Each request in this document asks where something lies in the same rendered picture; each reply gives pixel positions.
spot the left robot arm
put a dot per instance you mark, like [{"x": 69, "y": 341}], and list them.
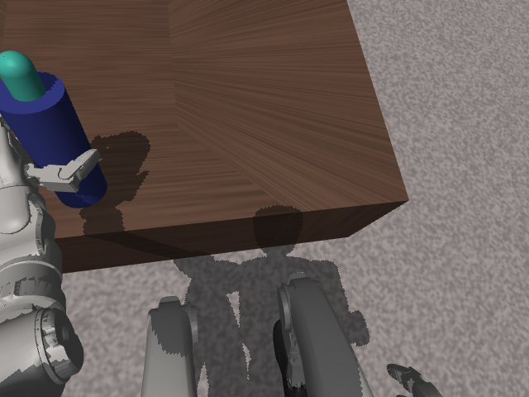
[{"x": 39, "y": 350}]

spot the right robot foot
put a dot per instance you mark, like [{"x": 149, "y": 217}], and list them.
[{"x": 282, "y": 359}]

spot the left robot hand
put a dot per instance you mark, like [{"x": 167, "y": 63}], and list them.
[{"x": 17, "y": 167}]

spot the right robot hand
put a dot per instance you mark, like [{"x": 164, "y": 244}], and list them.
[{"x": 412, "y": 381}]

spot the bottle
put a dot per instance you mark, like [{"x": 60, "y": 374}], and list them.
[{"x": 37, "y": 108}]

